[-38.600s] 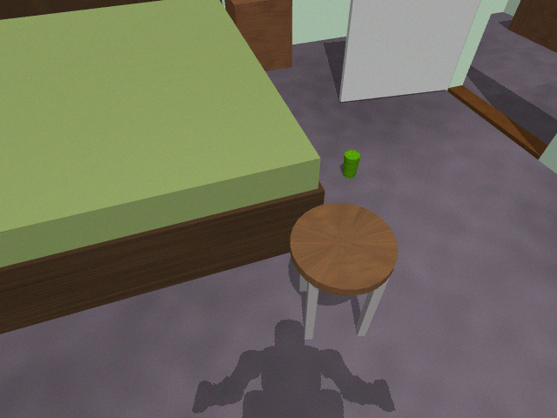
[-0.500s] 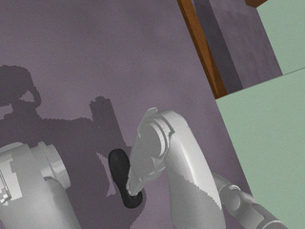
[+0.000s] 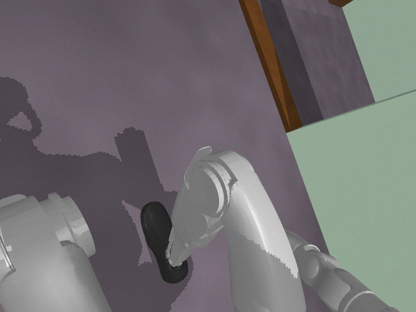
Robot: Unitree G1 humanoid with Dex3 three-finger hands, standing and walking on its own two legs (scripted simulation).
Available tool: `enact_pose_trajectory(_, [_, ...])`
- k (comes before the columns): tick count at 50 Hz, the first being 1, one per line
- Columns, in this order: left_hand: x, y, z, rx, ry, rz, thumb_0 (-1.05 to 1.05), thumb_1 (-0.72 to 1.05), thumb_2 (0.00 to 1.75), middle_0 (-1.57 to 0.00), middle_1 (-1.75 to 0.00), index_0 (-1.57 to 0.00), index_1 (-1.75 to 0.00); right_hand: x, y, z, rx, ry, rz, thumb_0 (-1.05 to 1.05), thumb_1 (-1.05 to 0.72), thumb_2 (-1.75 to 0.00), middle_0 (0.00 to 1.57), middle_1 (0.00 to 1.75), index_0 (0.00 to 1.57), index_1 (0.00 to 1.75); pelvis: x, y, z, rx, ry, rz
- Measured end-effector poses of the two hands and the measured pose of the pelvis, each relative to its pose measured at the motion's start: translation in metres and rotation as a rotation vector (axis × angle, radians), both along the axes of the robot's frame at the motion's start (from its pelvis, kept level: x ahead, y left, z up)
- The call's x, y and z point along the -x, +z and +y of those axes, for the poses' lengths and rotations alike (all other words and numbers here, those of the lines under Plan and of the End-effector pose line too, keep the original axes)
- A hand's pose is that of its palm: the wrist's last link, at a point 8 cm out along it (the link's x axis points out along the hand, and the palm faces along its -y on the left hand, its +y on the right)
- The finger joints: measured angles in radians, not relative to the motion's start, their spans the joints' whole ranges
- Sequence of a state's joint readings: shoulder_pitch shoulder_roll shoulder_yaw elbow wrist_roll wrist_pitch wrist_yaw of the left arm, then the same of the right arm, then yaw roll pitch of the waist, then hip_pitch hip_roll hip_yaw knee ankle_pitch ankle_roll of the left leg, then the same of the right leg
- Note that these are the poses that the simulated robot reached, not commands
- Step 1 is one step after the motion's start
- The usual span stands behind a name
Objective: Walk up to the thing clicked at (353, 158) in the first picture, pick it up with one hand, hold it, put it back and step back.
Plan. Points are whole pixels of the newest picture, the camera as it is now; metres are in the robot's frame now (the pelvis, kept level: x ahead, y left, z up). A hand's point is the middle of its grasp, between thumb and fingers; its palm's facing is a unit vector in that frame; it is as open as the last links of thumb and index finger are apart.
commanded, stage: close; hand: left
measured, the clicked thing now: out of the picture +0.46 +0.30 -0.23
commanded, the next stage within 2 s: settle in 0.40 s
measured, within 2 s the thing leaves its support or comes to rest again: leaves its support in 0.90 s
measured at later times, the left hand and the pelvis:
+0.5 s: hand out of the picture +0.45 +0.30 -0.19, palm faces +0.41 -0.91 -0.01, open 10.7 cm; pelvis +0.00 +0.00 +0.01, yaw +0 degrees
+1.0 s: hand out of the picture +0.46 +0.31 -0.17, palm faces +0.40 -0.92 +0.02, open 11.2 cm; pelvis +0.00 +0.00 +0.01, yaw +1 degrees
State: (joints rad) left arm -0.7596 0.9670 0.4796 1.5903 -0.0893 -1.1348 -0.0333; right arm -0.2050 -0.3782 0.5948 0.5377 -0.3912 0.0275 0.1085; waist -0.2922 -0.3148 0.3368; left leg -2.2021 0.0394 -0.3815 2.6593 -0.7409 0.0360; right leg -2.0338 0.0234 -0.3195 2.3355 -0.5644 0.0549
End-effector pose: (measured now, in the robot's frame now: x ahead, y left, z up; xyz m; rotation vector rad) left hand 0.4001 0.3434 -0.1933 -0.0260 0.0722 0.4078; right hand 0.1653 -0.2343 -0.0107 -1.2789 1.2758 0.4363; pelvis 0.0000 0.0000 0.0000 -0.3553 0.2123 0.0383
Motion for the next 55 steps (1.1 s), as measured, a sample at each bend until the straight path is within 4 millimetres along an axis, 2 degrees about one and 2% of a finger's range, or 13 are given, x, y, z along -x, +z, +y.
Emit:
enact_pose_trajectory(6, [-0.003, 0.002, -0.002, 0.001, -0.007, -0.002, -0.01, 0.03, 0.45, -0.36, -0.37, -0.34, -0.37, -0.003, 0.002, 0.003, 0.002, 0.004, -0.003, -0.01, -0.88, -0.89, 0.21, 0.30, 0.20, 0.30, 0.000, 0.002, 0.001, 0.005, 0.000, 0.002])
enact_pose_trajectory(13, [-0.003, 0.004, -0.003, -0.006, -0.007, 0.014, 0.00, 0.04, 0.49, -0.48, -0.49, -0.46, -0.49, 0.000, 0.002, 0.002, -0.001, -0.001, 0.007, -0.01, -0.87, -0.89, 0.21, 0.30, 0.20, 0.30, 0.001, 0.004, 0.000, 0.004, 0.001, 0.008])
enact_pose_trajectory(22, [-0.006, 0.004, -0.001, -0.008, 0.021, 0.016, 0.01, -0.08, 0.58, -0.59, -0.69, -0.59, -0.71, 0.006, 0.002, 0.000, 0.005, -0.018, 0.028, -0.01, -0.87, -0.89, 0.20, 0.30, 0.20, 0.30, 0.000, 0.006, -0.001, 0.004, -0.001, 0.017])
enact_pose_trajectory(32, [-0.011, 0.003, 0.001, -0.016, 0.017, 0.015, -0.01, -0.29, 0.80, -0.64, -0.88, -0.62, -0.92, 0.006, 0.001, -0.003, 0.011, -0.026, 0.048, -0.01, -0.89, -0.90, 0.21, 0.30, 0.20, 0.30, -0.002, 0.007, -0.001, 0.006, -0.001, 0.028])
enact_pose_trajectory(43, [-0.013, 0.004, -0.002, 0.002, -0.013, 0.008, -0.01, -0.45, 0.98, -0.66, -0.97, -0.63, -1.02, 0.003, 0.000, -0.001, 0.002, -0.031, 0.035, -0.01, -0.90, -0.90, 0.20, 0.30, 0.20, 0.30, -0.001, 0.007, -0.001, 0.004, 0.003, 0.027])
enact_pose_trajectory(49, [-0.015, 0.021, 0.002, -0.004, -0.001, -0.038, -0.01, -0.50, 1.04, -0.67, -1.00, -0.64, -1.04, 0.004, -0.003, -0.002, -0.018, -0.065, 0.023, -0.01, -0.90, -0.90, 0.20, 0.30, 0.20, 0.30, -0.001, 0.009, -0.002, -0.007, 0.009, 0.035])
enact_pose_trajectory(55, [-0.016, 0.057, 0.014, -0.043, -0.011, -0.066, -0.01, -0.52, 1.06, -0.67, -1.00, -0.64, -1.05, 0.006, -0.005, -0.004, -0.063, -0.128, -0.010, -0.01, -0.90, -0.90, 0.20, 0.30, 0.20, 0.30, -0.002, 0.014, -0.005, -0.025, 0.020, 0.068])
